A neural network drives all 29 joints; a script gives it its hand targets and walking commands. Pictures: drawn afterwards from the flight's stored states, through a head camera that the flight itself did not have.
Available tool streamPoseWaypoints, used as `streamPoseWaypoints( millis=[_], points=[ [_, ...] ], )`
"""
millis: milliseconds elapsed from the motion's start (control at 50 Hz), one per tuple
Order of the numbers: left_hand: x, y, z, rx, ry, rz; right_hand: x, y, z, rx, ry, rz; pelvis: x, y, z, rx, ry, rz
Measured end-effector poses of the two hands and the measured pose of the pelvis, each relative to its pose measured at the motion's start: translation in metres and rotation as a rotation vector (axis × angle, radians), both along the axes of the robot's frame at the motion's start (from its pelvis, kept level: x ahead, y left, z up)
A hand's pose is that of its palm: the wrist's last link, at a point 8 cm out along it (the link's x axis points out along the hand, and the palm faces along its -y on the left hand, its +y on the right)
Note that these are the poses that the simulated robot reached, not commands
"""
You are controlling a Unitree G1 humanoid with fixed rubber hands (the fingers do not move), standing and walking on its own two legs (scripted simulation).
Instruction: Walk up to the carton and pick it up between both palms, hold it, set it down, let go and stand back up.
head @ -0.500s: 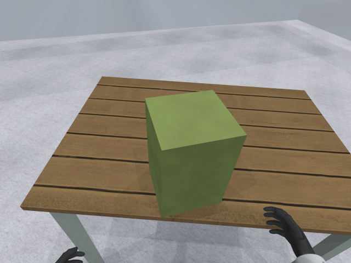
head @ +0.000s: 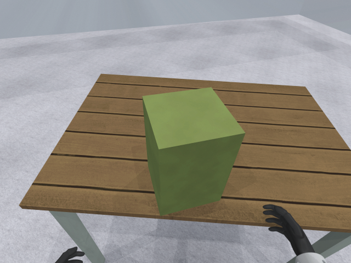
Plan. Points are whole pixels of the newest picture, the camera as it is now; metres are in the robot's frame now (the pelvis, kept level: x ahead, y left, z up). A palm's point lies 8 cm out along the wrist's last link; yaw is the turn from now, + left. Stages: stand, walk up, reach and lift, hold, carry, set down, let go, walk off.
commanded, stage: stand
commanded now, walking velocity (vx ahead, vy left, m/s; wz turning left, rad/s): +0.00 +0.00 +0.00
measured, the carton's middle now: (184, 153) +0.38 +0.01 +0.07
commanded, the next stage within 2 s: none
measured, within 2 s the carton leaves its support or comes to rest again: neither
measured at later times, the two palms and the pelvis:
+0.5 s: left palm out of the picture +0.12 +0.28 -0.08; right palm (298, 243) +0.21 -0.24 +0.01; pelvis +0.00 +0.00 +0.00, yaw +0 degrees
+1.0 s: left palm out of the picture +0.12 +0.27 -0.07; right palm (299, 243) +0.21 -0.25 +0.01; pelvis +0.00 -0.01 +0.00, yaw +0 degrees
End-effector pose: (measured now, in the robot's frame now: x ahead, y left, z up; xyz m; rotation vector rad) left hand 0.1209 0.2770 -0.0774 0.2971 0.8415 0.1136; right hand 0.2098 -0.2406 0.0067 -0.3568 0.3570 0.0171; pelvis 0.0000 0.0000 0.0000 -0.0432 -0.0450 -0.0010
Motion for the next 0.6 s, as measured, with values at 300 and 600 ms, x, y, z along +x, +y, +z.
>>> streamPoseWaypoints(
  millis=[300, 600],
  points=[
    [-0.0003, -0.0009, 0.0021, 0.007, -0.003, 0.001, 0.0, -0.0009, -0.0005, 0.007, -0.005, 0.005, -0.0005, -0.0017, -0.0001, 0.002, -0.002, 0.0],
    [-0.0016, -0.0029, 0.0019, 0.007, 0.007, -0.002, 0.0003, -0.0018, -0.0006, 0.012, -0.006, 0.011, -0.0008, -0.0036, 0.0001, 0.005, -0.004, -0.001]
  ],
)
